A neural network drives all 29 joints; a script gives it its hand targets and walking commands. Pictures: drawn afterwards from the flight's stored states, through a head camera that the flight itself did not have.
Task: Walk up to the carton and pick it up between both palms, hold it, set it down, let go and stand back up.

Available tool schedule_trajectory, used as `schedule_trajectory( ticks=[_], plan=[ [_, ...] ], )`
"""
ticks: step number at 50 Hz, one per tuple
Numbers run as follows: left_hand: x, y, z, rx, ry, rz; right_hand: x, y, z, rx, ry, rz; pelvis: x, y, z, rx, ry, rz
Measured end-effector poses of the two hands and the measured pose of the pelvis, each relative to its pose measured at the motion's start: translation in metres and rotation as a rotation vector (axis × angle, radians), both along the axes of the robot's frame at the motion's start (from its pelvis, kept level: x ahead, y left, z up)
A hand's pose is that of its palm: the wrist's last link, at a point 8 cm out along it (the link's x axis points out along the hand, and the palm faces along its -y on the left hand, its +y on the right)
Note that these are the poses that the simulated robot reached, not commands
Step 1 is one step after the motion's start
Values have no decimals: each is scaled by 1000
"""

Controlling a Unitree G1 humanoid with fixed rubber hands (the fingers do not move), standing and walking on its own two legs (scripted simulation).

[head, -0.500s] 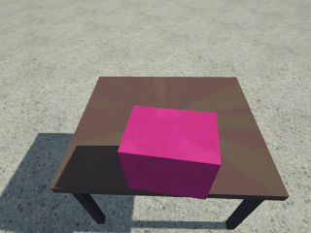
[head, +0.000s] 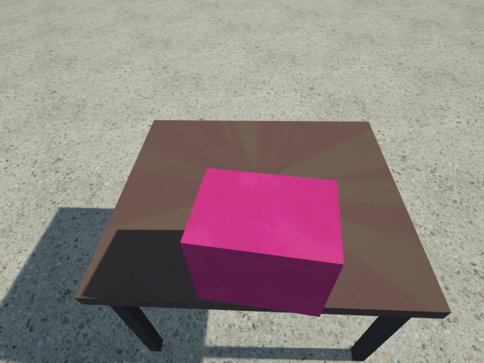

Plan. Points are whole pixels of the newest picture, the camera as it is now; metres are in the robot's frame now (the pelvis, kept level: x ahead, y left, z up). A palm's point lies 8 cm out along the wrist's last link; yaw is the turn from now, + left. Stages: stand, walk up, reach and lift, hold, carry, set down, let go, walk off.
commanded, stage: stand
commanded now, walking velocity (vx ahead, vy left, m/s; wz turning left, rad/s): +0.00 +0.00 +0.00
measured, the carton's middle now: (263, 242) +0.40 -0.01 -0.08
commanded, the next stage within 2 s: none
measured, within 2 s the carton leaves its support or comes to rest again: neither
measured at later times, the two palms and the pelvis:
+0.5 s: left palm out of the picture +0.02 +0.25 -0.13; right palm out of the picture +0.01 -0.25 -0.13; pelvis +0.01 +0.00 +0.00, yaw -1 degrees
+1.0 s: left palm out of the picture +0.02 +0.25 -0.13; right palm out of the picture +0.01 -0.24 -0.13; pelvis +0.01 +0.00 +0.00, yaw -2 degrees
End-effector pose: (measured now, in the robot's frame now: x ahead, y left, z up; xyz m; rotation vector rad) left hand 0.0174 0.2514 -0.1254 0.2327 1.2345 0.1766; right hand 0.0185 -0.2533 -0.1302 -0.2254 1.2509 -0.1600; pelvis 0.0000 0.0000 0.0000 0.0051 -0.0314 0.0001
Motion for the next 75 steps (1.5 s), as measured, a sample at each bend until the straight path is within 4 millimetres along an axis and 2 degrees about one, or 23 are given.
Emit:
schedule_trajectory(
  ticks=[75],
  plan=[
    [8,-5,-8,-17,88,-2,-16,15,-5,15,75,-89,15,5,2,5,5,-47]
  ],
)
